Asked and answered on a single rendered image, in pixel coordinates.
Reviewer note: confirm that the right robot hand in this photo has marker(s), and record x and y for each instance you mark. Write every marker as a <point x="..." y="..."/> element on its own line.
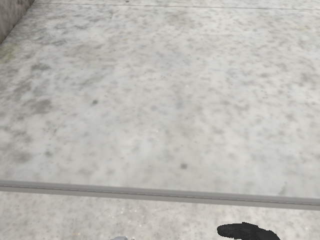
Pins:
<point x="245" y="231"/>

